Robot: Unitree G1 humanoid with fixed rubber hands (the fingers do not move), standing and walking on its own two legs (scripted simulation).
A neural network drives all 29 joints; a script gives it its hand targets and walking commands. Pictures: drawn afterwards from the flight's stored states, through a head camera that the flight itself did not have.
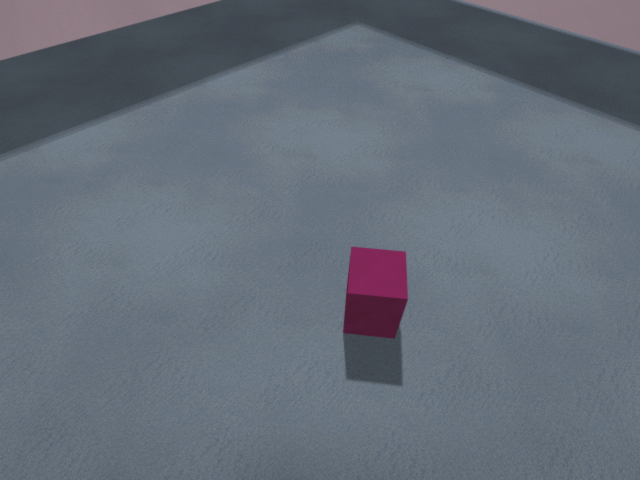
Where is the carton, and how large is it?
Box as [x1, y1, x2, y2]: [343, 247, 407, 338]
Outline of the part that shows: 351,247 343,332 394,338 407,299 405,252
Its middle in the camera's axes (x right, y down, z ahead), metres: +0.19 +0.17 +1.31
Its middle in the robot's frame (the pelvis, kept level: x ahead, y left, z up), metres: +0.80 -0.19 -0.63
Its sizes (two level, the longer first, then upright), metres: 0.187 0.181 0.253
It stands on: the floor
